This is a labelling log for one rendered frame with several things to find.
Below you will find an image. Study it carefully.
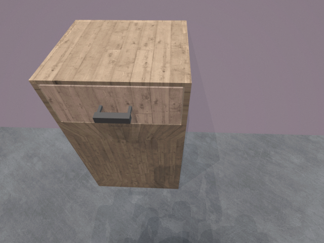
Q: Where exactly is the handle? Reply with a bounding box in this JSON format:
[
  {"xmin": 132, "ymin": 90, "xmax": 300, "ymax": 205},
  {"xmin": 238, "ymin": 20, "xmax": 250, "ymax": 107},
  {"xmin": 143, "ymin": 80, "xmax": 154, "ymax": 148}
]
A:
[{"xmin": 93, "ymin": 105, "xmax": 132, "ymax": 124}]

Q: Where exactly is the cabinet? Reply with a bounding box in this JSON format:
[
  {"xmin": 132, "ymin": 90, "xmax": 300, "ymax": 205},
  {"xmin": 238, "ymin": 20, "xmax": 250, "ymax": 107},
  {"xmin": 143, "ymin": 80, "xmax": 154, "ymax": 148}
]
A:
[{"xmin": 29, "ymin": 20, "xmax": 192, "ymax": 189}]

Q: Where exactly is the drawer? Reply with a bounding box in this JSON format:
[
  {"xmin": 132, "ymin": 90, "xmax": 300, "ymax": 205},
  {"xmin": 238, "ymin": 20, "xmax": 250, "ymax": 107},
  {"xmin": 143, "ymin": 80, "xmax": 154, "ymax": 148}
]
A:
[{"xmin": 39, "ymin": 84, "xmax": 183, "ymax": 124}]

